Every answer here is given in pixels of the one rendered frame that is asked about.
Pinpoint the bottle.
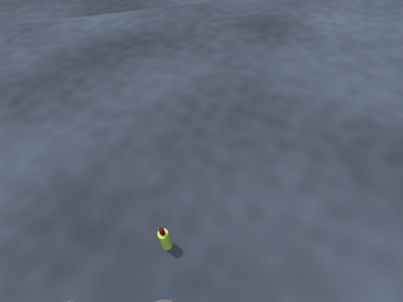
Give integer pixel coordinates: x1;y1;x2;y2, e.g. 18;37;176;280
157;228;173;250

